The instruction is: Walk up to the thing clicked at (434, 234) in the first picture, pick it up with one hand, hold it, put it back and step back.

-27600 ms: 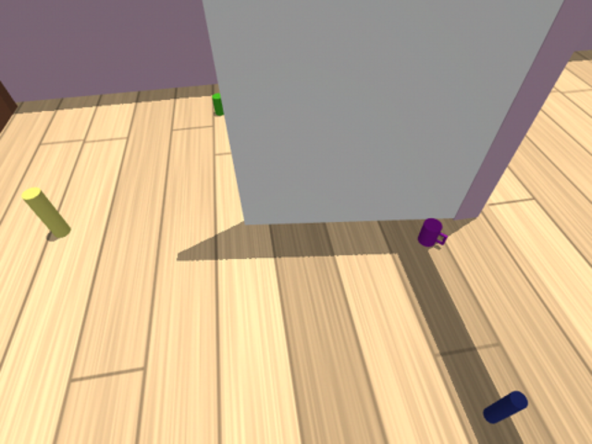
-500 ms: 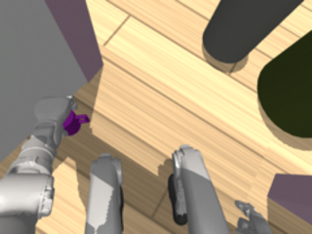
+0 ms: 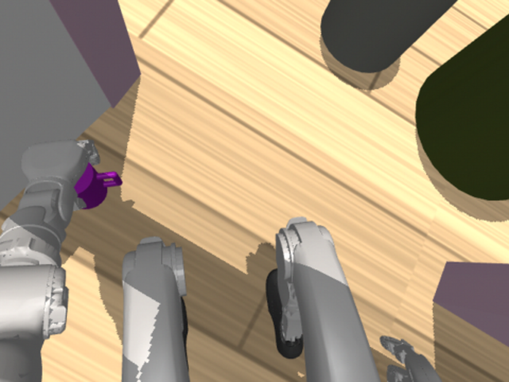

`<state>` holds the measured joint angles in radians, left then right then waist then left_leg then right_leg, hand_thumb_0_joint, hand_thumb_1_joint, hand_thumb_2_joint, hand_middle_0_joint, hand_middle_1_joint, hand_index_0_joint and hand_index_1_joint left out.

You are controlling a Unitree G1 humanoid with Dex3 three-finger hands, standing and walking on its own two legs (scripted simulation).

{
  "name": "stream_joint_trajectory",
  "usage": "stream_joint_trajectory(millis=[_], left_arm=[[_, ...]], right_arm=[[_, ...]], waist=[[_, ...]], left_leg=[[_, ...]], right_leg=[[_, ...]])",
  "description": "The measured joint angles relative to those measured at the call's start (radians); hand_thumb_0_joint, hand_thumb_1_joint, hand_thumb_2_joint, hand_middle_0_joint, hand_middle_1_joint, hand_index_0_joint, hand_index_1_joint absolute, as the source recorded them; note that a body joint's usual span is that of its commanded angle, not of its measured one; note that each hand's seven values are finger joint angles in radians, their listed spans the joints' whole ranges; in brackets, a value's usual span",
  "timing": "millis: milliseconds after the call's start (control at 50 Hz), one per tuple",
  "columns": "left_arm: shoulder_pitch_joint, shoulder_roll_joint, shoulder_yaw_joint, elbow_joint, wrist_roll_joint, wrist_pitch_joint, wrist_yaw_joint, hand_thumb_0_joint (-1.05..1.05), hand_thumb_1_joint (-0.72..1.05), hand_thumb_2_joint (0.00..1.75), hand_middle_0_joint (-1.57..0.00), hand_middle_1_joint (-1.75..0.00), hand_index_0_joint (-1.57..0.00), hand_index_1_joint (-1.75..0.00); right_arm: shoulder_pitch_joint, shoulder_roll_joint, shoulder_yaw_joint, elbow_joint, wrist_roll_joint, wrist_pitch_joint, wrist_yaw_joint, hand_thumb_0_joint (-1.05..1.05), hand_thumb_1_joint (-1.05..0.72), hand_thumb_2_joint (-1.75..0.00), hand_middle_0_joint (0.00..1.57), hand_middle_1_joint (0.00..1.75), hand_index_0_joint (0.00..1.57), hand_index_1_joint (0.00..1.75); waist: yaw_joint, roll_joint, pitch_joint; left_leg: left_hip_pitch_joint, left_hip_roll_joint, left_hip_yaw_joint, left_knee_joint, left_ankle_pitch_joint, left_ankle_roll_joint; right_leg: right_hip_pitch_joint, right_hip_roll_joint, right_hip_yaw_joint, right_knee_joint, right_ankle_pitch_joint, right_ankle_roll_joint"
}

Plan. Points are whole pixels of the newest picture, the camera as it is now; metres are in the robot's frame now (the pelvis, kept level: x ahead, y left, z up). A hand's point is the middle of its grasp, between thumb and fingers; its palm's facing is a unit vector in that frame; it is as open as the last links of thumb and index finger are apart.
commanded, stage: crouch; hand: left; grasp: from above
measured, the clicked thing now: (88, 182) +0.44 +0.26 -0.24
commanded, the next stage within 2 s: lower in 0.20 s
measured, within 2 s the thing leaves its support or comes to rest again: rests again in 0.92 s
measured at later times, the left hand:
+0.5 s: hand (79, 184) +0.44 +0.27 -0.23, palm faces -0.51 -0.06 -0.86, open 9.5 cm
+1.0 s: hand (92, 187) +0.44 +0.27 -0.29, palm faces -0.49 -0.08 -0.87, open 9.4 cm
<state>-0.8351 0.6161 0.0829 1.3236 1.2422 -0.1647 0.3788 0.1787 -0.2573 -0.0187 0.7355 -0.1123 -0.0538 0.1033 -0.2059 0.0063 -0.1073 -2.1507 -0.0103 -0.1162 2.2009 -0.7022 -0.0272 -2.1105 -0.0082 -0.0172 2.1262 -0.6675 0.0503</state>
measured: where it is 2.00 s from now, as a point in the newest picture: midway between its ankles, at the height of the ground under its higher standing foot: (231, 340)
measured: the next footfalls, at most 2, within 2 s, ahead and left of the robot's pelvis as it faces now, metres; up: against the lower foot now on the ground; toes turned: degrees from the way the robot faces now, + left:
none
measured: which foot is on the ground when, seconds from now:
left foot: down 0.00-1.00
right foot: down 0.00-1.00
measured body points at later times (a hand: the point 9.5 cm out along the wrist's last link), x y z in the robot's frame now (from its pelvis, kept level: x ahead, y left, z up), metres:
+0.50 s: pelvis +0.00 +0.00 -0.04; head +0.25 +0.06 +0.33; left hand +0.46 +0.27 -0.18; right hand +0.04 -0.28 -0.15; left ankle +0.07 +0.13 -0.36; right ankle +0.10 -0.14 -0.36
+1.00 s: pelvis +0.00 +0.00 -0.08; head +0.27 +0.06 +0.28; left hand +0.46 +0.27 -0.24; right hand +0.04 -0.28 -0.18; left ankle +0.07 +0.13 -0.36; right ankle +0.10 -0.14 -0.36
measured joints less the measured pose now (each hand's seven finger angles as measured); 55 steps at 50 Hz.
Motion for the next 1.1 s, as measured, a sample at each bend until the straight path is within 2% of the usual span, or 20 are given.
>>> stream_joint_trajectory(millis=[220, 480, 740, 940, 1100], left_arm=[[-0.034, 0.026, 0.02, 0.051, 0.019, -0.016, 0.026, 0.01, -0.02, 0.57, -0.65, -0.68, -0.72, -0.67], [-0.094, 0.055, 0.012, 0.14, 0.028, -0.025, 0.034, 0.0, -0.02, 0.55, -0.68, -0.66, -0.76, -0.64], [-0.083, 0.092, 0.052, 0.151, 0.062, -0.06, 0.089, 0.0, 0.0, 0.48, -0.7, -0.63, -0.79, -0.6], [-0.092, 0.107, 0.061, 0.186, 0.061, -0.051, 0.113, -0.01, 0.0, 0.48, -0.72, -0.61, -0.79, -0.59], [-0.116, 0.13, 0.064, 0.233, 0.063, -0.076, 0.127, -0.01, -0.03, 0.5, -0.74, -0.59, -0.81, -0.59]], right_arm=[[-0.004, 0.0, 0.018, 0.013, -0.012, -0.01, 0.01, 0.0, -0.91, -0.9, 0.2, 0.3, 0.2, 0.3], [-0.019, -0.01, 0.038, 0.02, -0.02, -0.017, 0.021, 0.0, -0.92, -0.9, 0.2, 0.3, 0.2, 0.3], [-0.034, -0.017, 0.051, 0.018, -0.048, -0.027, 0.037, 0.0, -0.92, -0.9, 0.2, 0.3, 0.2, 0.3], [-0.051, -0.015, 0.069, 0.028, -0.061, -0.032, 0.046, 0.0, -0.91, -0.9, 0.2, 0.3, 0.2, 0.3], [-0.054, -0.021, 0.087, 0.028, -0.072, -0.043, 0.057, 0.0, -0.91, -0.89, 0.2, 0.3, 0.2, 0.3]], waist=[[-0.017, -0.004, 0.018], [-0.022, -0.01, 0.037], [-0.043, -0.032, 0.079], [-0.049, -0.036, 0.093], [-0.05, -0.039, 0.11]], left_leg=[[-0.058, -0.003, -0.004, 0.061, 0.006, 0.0], [-0.102, -0.006, -0.012, 0.113, 0.001, -0.001], [-0.162, -0.015, -0.032, 0.198, -0.007, -0.01], [-0.188, -0.012, -0.043, 0.241, -0.022, -0.011], [-0.194, -0.014, -0.051, 0.272, -0.032, -0.01]], right_leg=[[-0.057, 0.005, 0.002, 0.057, 0.008, 0.004], [-0.1, 0.008, -0.001, 0.105, 0.005, 0.006], [-0.154, 0.011, -0.011, 0.182, -0.001, 0.006], [-0.182, 0.02, -0.016, 0.216, -0.006, 0.013], [-0.183, 0.022, -0.021, 0.24, -0.014, 0.012]])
